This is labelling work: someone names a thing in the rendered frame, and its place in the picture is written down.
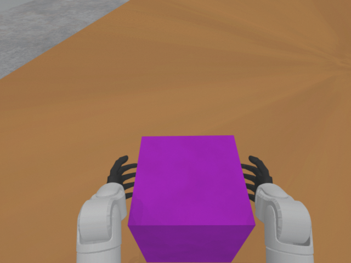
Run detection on carton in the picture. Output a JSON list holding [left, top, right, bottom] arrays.
[[128, 135, 256, 262]]

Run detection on robot right forearm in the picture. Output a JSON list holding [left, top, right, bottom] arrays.
[[254, 183, 314, 263]]

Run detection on robot right hand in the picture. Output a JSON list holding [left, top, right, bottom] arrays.
[[241, 156, 273, 202]]

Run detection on robot left hand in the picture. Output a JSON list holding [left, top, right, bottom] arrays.
[[107, 156, 137, 199]]

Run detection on robot left forearm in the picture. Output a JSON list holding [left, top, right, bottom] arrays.
[[76, 182, 127, 263]]

